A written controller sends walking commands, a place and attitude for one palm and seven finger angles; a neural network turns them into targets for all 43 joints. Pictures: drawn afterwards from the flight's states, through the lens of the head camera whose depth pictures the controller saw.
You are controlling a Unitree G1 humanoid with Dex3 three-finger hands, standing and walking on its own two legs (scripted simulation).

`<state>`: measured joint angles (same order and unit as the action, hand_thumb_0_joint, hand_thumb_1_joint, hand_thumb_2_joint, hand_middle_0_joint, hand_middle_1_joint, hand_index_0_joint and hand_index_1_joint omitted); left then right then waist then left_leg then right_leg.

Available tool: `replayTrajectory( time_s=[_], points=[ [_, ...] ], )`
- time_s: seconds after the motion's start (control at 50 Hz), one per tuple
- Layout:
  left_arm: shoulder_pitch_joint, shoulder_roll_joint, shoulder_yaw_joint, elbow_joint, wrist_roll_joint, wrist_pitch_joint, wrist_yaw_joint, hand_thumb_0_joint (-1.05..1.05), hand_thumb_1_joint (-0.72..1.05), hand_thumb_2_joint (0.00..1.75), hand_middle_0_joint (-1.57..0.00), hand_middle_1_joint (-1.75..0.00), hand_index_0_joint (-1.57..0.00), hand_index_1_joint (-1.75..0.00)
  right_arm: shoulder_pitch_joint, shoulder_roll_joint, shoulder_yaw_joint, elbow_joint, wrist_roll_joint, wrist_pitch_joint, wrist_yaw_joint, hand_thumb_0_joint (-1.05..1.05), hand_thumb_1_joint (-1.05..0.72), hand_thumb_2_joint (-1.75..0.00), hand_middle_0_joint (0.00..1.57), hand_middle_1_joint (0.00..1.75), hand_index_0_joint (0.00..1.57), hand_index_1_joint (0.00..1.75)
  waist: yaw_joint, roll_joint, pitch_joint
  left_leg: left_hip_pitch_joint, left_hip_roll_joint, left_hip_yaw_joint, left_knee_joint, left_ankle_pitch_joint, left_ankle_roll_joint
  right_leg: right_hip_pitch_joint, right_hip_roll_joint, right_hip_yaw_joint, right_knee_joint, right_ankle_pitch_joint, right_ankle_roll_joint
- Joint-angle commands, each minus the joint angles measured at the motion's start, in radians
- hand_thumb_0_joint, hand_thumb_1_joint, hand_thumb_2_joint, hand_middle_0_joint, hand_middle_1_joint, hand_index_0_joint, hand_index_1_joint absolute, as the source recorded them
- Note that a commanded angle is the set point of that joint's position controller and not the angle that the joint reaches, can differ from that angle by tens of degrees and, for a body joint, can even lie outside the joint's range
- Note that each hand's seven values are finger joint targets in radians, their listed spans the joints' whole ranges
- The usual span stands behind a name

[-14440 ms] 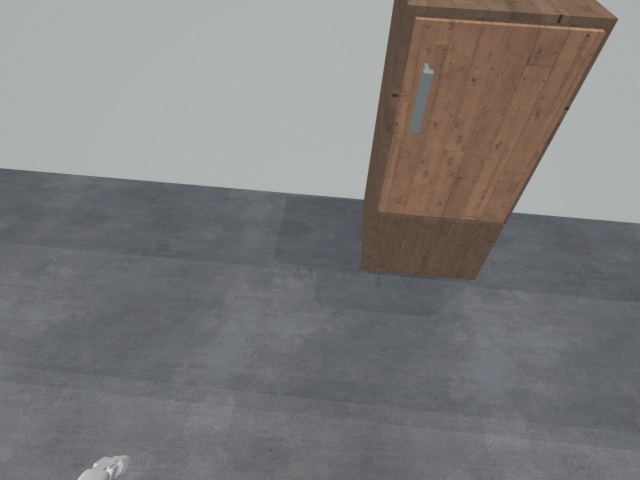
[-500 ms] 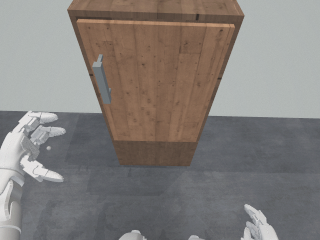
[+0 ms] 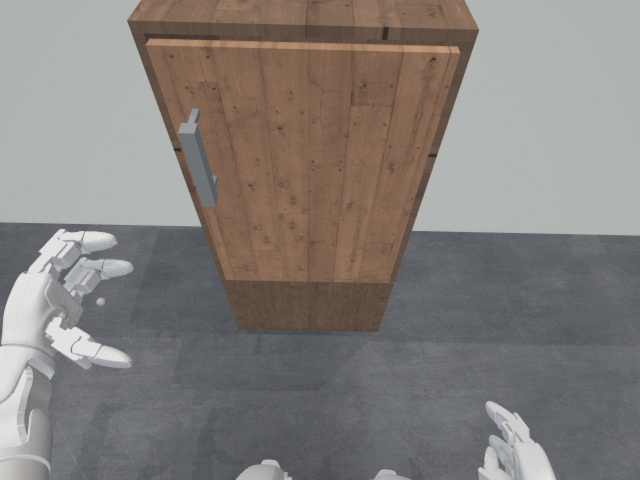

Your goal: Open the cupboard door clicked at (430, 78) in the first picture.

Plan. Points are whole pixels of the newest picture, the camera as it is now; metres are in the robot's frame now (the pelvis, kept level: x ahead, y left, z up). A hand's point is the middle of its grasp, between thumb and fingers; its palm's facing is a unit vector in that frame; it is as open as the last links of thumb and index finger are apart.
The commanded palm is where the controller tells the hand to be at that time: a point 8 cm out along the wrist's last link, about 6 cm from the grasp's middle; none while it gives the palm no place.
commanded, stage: move the hooked fingers beside the handle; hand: left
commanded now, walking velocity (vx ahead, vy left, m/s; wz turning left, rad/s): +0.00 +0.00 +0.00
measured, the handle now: (202, 159) +0.56 +0.23 +0.05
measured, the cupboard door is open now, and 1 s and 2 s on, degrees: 0 0 0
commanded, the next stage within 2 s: none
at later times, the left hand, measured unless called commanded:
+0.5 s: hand (119, 254) +0.36 +0.28 +0.07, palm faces +0.04 -1.00 -0.01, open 14.0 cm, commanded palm +0.33 +0.33 +0.06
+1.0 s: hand (129, 216) +0.42 +0.29 +0.06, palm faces +0.04 -1.00 +0.00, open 14.0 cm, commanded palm +0.41 +0.34 +0.06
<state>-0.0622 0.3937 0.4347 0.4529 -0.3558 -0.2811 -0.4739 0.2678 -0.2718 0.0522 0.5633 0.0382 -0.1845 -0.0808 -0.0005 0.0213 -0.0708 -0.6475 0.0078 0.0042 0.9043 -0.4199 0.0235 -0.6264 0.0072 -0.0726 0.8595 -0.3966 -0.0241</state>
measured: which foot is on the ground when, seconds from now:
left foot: down 0.00-1.00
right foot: down 0.00-1.00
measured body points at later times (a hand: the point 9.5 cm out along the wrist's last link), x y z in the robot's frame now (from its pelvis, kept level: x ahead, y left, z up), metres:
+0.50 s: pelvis +0.00 +0.00 -0.01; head +0.07 +0.01 +0.44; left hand +0.35 +0.33 +0.07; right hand +0.12 -0.26 -0.10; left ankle +0.02 +0.10 -0.69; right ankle +0.02 -0.11 -0.69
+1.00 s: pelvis +0.00 +0.01 -0.01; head +0.10 +0.03 +0.42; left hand +0.42 +0.35 +0.06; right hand +0.07 -0.26 -0.11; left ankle +0.02 +0.10 -0.69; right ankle +0.02 -0.11 -0.69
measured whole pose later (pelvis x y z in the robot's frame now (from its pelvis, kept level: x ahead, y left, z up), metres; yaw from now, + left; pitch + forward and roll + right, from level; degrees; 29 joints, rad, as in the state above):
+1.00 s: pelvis +0.00 +0.01 -0.01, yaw -2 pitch +16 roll -3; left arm -0.61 0.58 0.51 1.01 -0.21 -0.35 -0.49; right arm 0.35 -0.29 0.05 0.60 0.02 -0.06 -0.06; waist -0.08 0.00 -0.09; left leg -0.83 0.02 0.02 0.99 -0.45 0.04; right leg -0.80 0.02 -0.06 0.92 -0.40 -0.01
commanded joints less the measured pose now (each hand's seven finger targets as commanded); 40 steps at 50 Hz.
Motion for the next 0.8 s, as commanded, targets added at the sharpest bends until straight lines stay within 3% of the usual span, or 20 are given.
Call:
replayTrajectory(
  time_s=[0.0, 0.04, 0.08, 0.1, 0.14, 0.16, 0.2, 0.22, 0.28, 0.36, 0.42, 0.52, 0.56, 0.62, 0.64, 0.66, 0.68, 0.78],
  points=[
    [-0.207, 0.268, 0.084, -0.201, -0.022, -0.067, -0.010, 0.00, -0.50, 0.30, -0.30, -1.20, -0.30, -1.20, -0.014, -0.148, -0.066, -0.134, 0.004, -0.051, -0.017, 0.00, -0.90, -0.90, 0.20, 0.30, 0.20, 0.30, -0.001, 0.041, -0.255, 0.102, -0.012, -0.028, -0.134, 0.208, 0.001, 0.150, 0.013, 0.059, -0.119, 0.181, -0.002],
    [-0.269, 0.290, 0.089, -0.198, -0.016, -0.074, -0.007, 0.00, -0.50, 0.30, -0.30, -1.20, -0.30, -1.20, -0.010, -0.151, -0.063, -0.125, 0.000, -0.049, -0.018, 0.00, -0.90, -0.90, 0.20, 0.30, 0.20, 0.30, -0.010, 0.059, -0.241, 0.101, -0.010, -0.032, -0.125, 0.213, 0.000, 0.126, 0.019, 0.056, -0.109, 0.182, -0.006],
    [-0.312, 0.285, 0.092, -0.160, -0.016, -0.079, -0.007, 0.00, -0.50, 0.30, -0.30, -1.20, -0.30, -1.20, -0.004, -0.148, -0.064, -0.114, 0.002, -0.045, -0.021, 0.00, -0.90, -0.90, 0.20, 0.30, 0.20, 0.30, -0.021, 0.030, -0.246, 0.091, -0.011, -0.028, -0.119, 0.204, 0.002, 0.127, 0.015, 0.064, -0.113, 0.181, 0.001],
    [-0.314, 0.313, 0.117, -0.138, -0.013, -0.081, -0.006, 0.00, -0.50, 0.30, -0.30, -1.20, -0.30, -1.20, -0.003, -0.150, -0.064, -0.110, 0.002, -0.044, -0.023, 0.00, -0.90, -0.90, 0.20, 0.30, 0.20, 0.30, -0.013, 0.043, -0.242, 0.083, -0.010, -0.031, -0.119, 0.198, -0.001, 0.122, 0.015, 0.063, -0.110, 0.169, -0.002],
    [-0.396, 0.324, 0.106, -0.105, -0.009, -0.084, -0.012, 0.00, -0.50, 0.30, -0.30, -1.20, -0.30, -1.20, 0.001, -0.154, -0.060, -0.102, 0.002, -0.040, -0.027, 0.00, -0.90, -0.90, 0.20, 0.30, 0.20, 0.30, -0.025, 0.047, -0.238, 0.075, -0.008, -0.034, -0.114, 0.189, -0.001, 0.112, 0.016, 0.064, -0.104, 0.159, -0.005],
    [-0.414, 0.312, 0.089, -0.115, -0.002, -0.086, -0.019, 0.00, -0.50, 0.30, -0.30, -1.20, -0.30, -1.20, 0.000, -0.150, -0.062, -0.102, 0.003, -0.040, -0.026, 0.00, -0.90, -0.90, 0.20, 0.30, 0.20, 0.30, -0.025, 0.084, -0.269, 0.093, -0.010, -0.030, -0.113, 0.195, -0.001, 0.113, 0.014, 0.069, -0.101, 0.168, -0.003],
    [-0.421, 0.299, 0.068, -0.087, 0.006, -0.083, -0.025, 0.00, -0.50, 0.30, -0.30, -1.20, -0.30, -1.20, 0.008, -0.150, -0.062, -0.103, 0.004, -0.041, -0.028, 0.00, -0.90, -0.90, 0.20, 0.30, 0.20, 0.30, -0.023, 0.099, -0.282, 0.109, -0.010, -0.033, -0.116, 0.202, -0.001, 0.102, 0.014, 0.062, -0.098, 0.172, -0.006],
    [-0.456, 0.298, 0.055, -0.076, 0.010, -0.081, -0.027, 0.00, -0.50, 0.30, -0.30, -1.20, -0.30, -1.20, 0.012, -0.152, -0.061, -0.098, 0.004, -0.040, -0.028, 0.00, -0.90, -0.90, 0.20, 0.30, 0.20, 0.30, -0.033, 0.087, -0.288, 0.109, -0.009, -0.036, -0.115, 0.194, -0.001, 0.097, 0.014, 0.060, -0.099, 0.166, -0.004],
    [-0.460, 0.340, 0.092, -0.019, 0.010, -0.071, -0.038, 0.00, -0.50, 0.30, -0.30, -1.20, -0.30, -1.20, 0.031, -0.161, -0.065, -0.094, 0.003, -0.027, -0.026, 0.00, -0.90, -0.90, 0.20, 0.30, 0.20, 0.30, -0.026, 0.043, -0.319, 0.088, -0.008, -0.032, -0.101, 0.229, 0.001, 0.125, 0.016, 0.065, -0.087, 0.212, -0.002],
    [-0.473, 0.385, 0.133, 0.028, 0.016, -0.067, -0.034, 0.00, -0.50, 0.30, -0.30, -1.20, -0.30, -1.20, 0.046, -0.162, -0.068, -0.098, 0.001, -0.012, -0.017, 0.00, -0.90, -0.90, 0.20, 0.30, 0.20, 0.30, -0.007, 0.077, -0.332, 0.078, -0.007, -0.030, -0.100, 0.275, -0.005, 0.130, 0.018, 0.057, -0.068, 0.254, -0.007],
    [-0.489, 0.350, 0.101, 0.024, 0.024, -0.076, -0.019, 0.00, -0.50, 0.30, -0.30, -1.20, -0.30, -1.20, 0.058, -0.161, -0.072, -0.103, 0.002, -0.004, -0.009, 0.00, -0.90, -0.90, 0.20, 0.30, 0.20, 0.30, -0.018, 0.082, -0.331, 0.098, -0.003, -0.031, -0.102, 0.293, -0.005, 0.099, 0.022, 0.048, -0.067, 0.260, -0.004],
    [-0.571, 0.373, 0.107, 0.103, 0.041, -0.085, -0.009, 0.00, -0.50, 0.30, -0.30, -1.20, -0.30, -1.20, 0.084, -0.171, -0.075, -0.090, 0.000, 0.020, -0.006, 0.00, -0.90, -0.90, 0.20, 0.30, 0.20, 0.30, -0.039, 0.038, -0.314, 0.058, 0.000, -0.032, -0.099, 0.244, -0.002, 0.074, 0.024, 0.049, -0.065, 0.220, -0.001],
    [-0.620, 0.412, 0.125, 0.120, 0.050, -0.096, -0.014, 0.00, -0.50, 0.30, -0.30, -1.20, -0.30, -1.20, 0.096, -0.176, -0.076, -0.085, -0.001, 0.028, -0.007, 0.00, -0.90, -0.90, 0.20, 0.30, 0.20, 0.30, -0.038, 0.056, -0.332, 0.061, 0.001, -0.034, -0.094, 0.247, -0.002, 0.074, 0.027, 0.053, -0.058, 0.217, -0.005],
    [-0.688, 0.399, 0.096, 0.125, 0.066, -0.115, -0.014, 0.00, -0.50, 0.30, -0.30, -1.20, -0.30, -1.20, 0.109, -0.174, -0.077, -0.075, -0.004, 0.037, -0.007, 0.00, -0.90, -0.90, 0.20, 0.30, 0.20, 0.30, -0.050, 0.103, -0.367, 0.098, 0.003, -0.040, -0.088, 0.271, -0.005, 0.046, 0.027, 0.048, -0.050, 0.219, -0.006],
    [-0.709, 0.421, 0.113, 0.124, 0.066, -0.124, -0.012, 0.00, -0.50, 0.30, -0.30, -1.20, -0.30, -1.20, 0.116, -0.178, -0.080, -0.072, -0.006, 0.039, -0.008, 0.00, -0.90, -0.90, 0.20, 0.30, 0.20, 0.30, -0.051, 0.094, -0.377, 0.114, 0.006, -0.047, -0.079, 0.298, -0.005, 0.039, 0.033, 0.047, -0.043, 0.233, -0.010],
    [-0.703, 0.423, 0.114, 0.130, 0.071, -0.127, -0.012, 0.00, -0.50, 0.30, -0.30, -1.20, -0.30, -1.20, 0.121, -0.176, -0.080, -0.069, -0.007, 0.043, -0.005, 0.00, -0.90, -0.90, 0.20, 0.30, 0.20, 0.30, -0.044, 0.121, -0.397, 0.132, 0.008, -0.049, -0.082, 0.325, -0.011, 0.039, 0.032, 0.044, -0.039, 0.243, -0.010],
    [-0.703, 0.407, 0.103, 0.142, 0.070, -0.128, -0.012, 0.00, -0.50, 0.30, -0.30, -1.20, -0.30, -1.20, 0.124, -0.175, -0.080, -0.068, -0.008, 0.046, -0.003, 0.00, -0.90, -0.90, 0.20, 0.30, 0.20, 0.30, -0.049, 0.123, -0.395, 0.139, 0.008, -0.048, -0.079, 0.323, -0.011, 0.029, 0.033, 0.043, -0.043, 0.240, -0.008],
    [-0.765, 0.459, 0.133, 0.258, 0.082, -0.119, -0.015, 0.00, -0.50, 0.30, -0.30, -1.20, -0.30, -1.20, 0.142, -0.184, -0.079, -0.052, -0.008, 0.069, -0.001, 0.00, -0.90, -0.90, 0.20, 0.30, 0.20, 0.30, -0.057, 0.080, -0.377, 0.080, 0.010, -0.045, -0.071, 0.295, -0.005, 0.029, 0.032, 0.044, -0.040, 0.236, -0.006]
  ],
)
